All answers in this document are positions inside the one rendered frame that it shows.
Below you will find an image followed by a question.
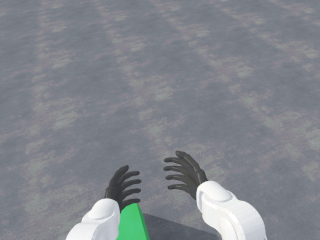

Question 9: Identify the right robot hand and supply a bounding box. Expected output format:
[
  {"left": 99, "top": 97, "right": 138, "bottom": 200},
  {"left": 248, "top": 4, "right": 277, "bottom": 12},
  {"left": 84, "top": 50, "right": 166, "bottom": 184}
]
[{"left": 163, "top": 150, "right": 208, "bottom": 200}]

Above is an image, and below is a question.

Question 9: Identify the robot left forearm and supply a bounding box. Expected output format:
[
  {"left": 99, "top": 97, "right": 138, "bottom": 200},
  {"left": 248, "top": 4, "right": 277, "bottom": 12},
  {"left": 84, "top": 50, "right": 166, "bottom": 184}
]
[{"left": 66, "top": 198, "right": 120, "bottom": 240}]

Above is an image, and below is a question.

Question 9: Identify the carton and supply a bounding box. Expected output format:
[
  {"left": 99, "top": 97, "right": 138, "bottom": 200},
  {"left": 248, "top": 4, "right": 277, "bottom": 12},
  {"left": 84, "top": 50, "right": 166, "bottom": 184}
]
[{"left": 116, "top": 203, "right": 150, "bottom": 240}]

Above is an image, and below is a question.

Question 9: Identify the robot right forearm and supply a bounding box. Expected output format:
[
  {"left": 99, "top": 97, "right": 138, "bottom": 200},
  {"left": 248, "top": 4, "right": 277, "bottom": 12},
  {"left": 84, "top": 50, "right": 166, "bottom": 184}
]
[{"left": 196, "top": 181, "right": 267, "bottom": 240}]

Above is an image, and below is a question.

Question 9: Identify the left robot hand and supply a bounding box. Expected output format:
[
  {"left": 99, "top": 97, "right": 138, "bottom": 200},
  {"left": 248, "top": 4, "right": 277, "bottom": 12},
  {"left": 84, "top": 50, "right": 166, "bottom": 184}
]
[{"left": 103, "top": 165, "right": 142, "bottom": 214}]

